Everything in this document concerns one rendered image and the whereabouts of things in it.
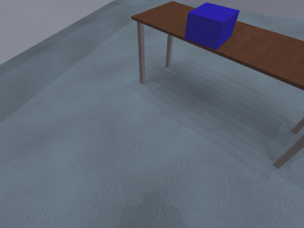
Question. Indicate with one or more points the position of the carton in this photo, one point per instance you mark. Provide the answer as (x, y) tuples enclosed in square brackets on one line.
[(210, 25)]

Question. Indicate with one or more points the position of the table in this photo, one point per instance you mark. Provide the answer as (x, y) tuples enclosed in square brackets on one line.
[(271, 53)]

